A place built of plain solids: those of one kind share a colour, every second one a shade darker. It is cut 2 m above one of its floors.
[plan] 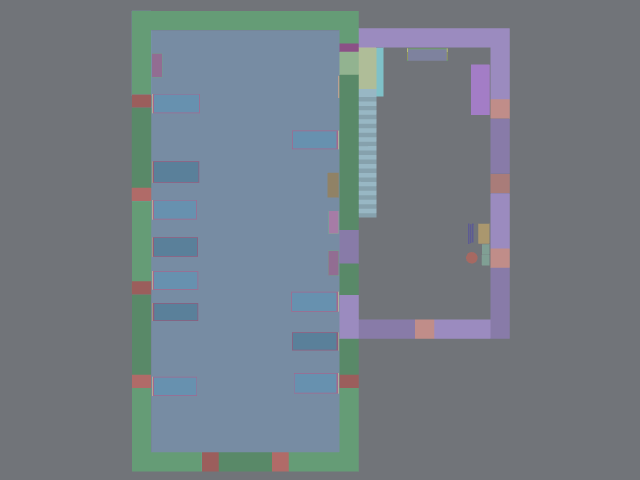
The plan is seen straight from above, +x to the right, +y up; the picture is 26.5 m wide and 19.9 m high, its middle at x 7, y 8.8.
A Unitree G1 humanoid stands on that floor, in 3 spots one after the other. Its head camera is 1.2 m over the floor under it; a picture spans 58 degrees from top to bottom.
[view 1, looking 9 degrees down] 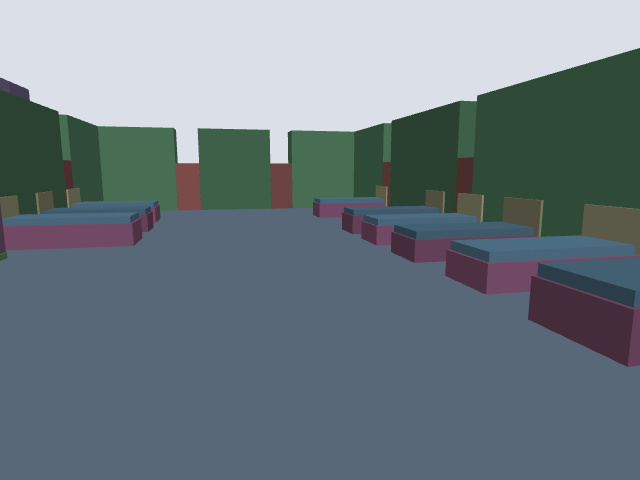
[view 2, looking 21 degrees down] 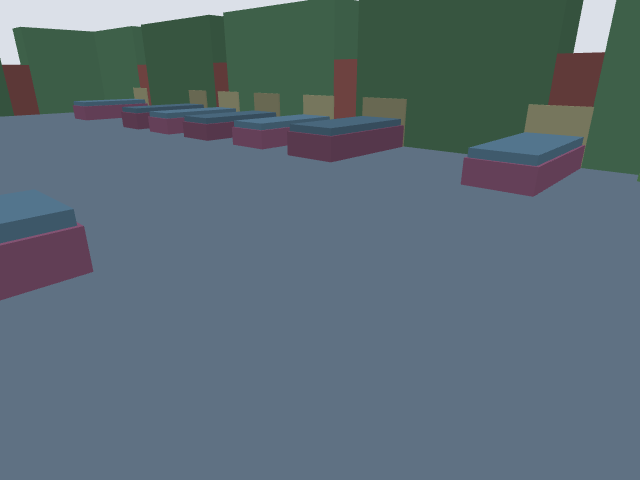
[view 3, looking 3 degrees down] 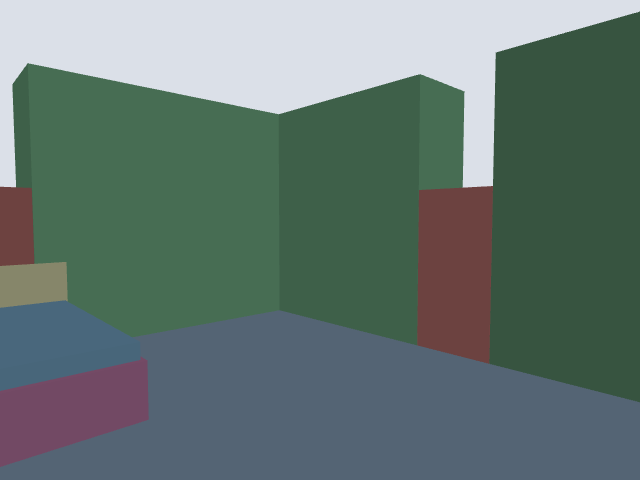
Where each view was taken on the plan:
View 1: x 4.42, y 14.10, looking -103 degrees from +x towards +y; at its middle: floor_dorter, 7.67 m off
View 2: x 6.75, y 16.13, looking -138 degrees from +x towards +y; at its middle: floor_dorter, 3.35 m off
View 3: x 3.40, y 3.40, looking -43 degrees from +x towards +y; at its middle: wall_dorter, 4.99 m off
